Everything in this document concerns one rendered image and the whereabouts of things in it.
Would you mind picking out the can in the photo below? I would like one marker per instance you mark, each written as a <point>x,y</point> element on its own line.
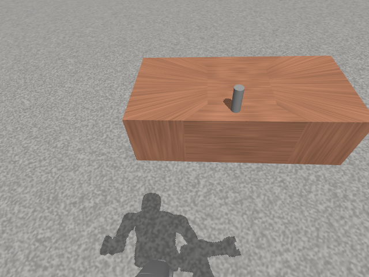
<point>237,98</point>

